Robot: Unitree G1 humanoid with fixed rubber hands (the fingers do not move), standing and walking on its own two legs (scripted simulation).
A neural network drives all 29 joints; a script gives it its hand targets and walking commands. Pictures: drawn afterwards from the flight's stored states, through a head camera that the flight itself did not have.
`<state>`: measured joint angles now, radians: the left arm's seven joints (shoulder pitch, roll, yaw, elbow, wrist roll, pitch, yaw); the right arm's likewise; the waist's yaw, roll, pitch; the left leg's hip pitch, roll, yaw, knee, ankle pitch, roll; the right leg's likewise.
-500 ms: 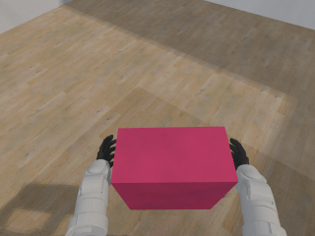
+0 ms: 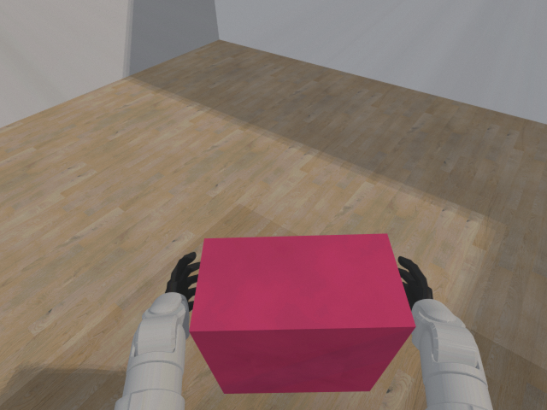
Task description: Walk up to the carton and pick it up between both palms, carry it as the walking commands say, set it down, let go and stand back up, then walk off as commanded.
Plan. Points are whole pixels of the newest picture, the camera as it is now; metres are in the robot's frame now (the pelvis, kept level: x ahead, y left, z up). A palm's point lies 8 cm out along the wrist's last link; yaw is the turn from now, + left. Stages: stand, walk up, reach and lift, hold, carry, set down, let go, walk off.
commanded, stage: reach and lift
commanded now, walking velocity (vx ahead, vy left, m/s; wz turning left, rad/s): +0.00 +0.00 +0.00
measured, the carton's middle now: (295, 323) +0.29 -0.01 -0.05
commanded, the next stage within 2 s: hold in 1.12 s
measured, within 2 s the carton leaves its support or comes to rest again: neither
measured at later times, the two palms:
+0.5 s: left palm (162, 300) +0.28 +0.19 +0.04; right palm (415, 299) +0.28 -0.18 +0.05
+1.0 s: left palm (167, 297) +0.28 +0.18 +0.05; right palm (418, 294) +0.28 -0.19 +0.04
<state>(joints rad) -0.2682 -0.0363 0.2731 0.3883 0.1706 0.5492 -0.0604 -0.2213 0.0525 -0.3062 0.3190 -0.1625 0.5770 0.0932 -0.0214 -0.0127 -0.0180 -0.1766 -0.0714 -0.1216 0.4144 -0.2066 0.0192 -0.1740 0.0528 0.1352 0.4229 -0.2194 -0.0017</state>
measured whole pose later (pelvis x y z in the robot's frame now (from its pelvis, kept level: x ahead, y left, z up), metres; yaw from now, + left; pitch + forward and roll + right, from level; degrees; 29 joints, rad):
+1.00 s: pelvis +0.01 -0.01 +0.01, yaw +0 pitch -5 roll +0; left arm -0.21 -0.03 0.25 0.19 0.17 0.73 -0.08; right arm -0.19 0.06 -0.25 0.18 -0.16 0.73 0.09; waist 0.01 -0.01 0.01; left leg -0.03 -0.05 -0.12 0.30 -0.17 0.01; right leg -0.03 0.06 0.12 0.31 -0.18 -0.02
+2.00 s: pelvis +0.00 -0.01 +0.01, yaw +0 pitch -7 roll +0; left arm -0.19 -0.04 0.24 0.18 0.17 0.73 -0.07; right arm -0.16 0.05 -0.24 0.16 -0.15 0.73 0.09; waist 0.00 -0.01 0.02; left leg -0.02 -0.05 -0.11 0.32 -0.17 0.01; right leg -0.02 0.05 0.12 0.32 -0.18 -0.01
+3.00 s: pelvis +0.22 -0.04 -0.02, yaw -22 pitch +7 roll +1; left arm 0.07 -0.03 0.20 -0.53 -0.06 1.15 0.07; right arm 0.04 0.11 -0.18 -0.48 0.06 1.12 -0.04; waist 0.01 -0.05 -0.16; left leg -0.48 0.03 0.18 0.54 -0.16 0.04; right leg -0.29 0.00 0.04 0.80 -0.46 -0.04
